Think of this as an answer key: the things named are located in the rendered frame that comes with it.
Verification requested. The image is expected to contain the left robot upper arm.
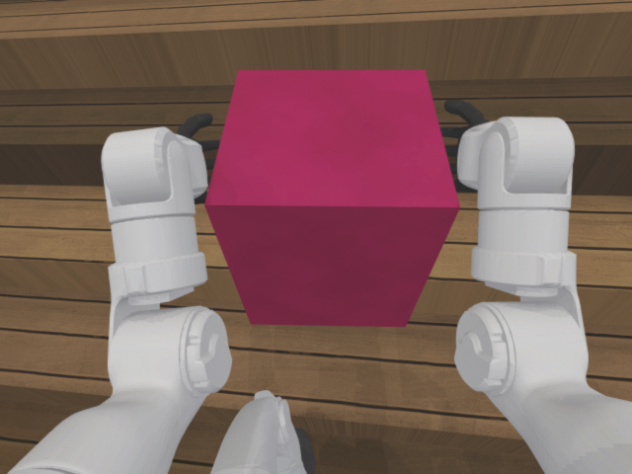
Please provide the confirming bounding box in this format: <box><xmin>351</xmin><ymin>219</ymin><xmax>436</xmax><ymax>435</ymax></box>
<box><xmin>7</xmin><ymin>306</ymin><xmax>232</xmax><ymax>474</ymax></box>

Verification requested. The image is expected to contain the left robot foot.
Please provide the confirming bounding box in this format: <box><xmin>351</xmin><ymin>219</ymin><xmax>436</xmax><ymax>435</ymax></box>
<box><xmin>294</xmin><ymin>428</ymin><xmax>316</xmax><ymax>474</ymax></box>

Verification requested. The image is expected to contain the right robot hand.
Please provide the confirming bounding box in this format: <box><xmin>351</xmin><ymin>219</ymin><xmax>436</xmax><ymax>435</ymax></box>
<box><xmin>440</xmin><ymin>100</ymin><xmax>489</xmax><ymax>193</ymax></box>

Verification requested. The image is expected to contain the carton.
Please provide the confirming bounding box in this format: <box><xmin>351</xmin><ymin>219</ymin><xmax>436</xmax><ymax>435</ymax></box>
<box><xmin>204</xmin><ymin>70</ymin><xmax>460</xmax><ymax>327</ymax></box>

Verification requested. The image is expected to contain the left robot hand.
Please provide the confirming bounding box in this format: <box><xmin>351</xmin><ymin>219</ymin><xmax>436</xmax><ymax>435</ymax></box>
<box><xmin>177</xmin><ymin>114</ymin><xmax>221</xmax><ymax>204</ymax></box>

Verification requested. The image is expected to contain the robot left forearm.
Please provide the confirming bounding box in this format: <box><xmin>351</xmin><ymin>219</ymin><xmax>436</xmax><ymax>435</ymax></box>
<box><xmin>101</xmin><ymin>126</ymin><xmax>208</xmax><ymax>386</ymax></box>

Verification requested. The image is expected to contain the robot left shin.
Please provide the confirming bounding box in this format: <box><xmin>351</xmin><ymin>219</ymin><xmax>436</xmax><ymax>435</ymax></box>
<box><xmin>255</xmin><ymin>390</ymin><xmax>307</xmax><ymax>474</ymax></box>

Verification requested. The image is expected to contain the robot right forearm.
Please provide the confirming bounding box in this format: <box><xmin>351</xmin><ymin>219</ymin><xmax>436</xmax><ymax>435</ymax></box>
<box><xmin>457</xmin><ymin>117</ymin><xmax>589</xmax><ymax>364</ymax></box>

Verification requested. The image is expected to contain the right robot upper arm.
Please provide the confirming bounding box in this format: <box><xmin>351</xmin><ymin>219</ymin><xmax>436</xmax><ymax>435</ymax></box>
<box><xmin>454</xmin><ymin>301</ymin><xmax>632</xmax><ymax>474</ymax></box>

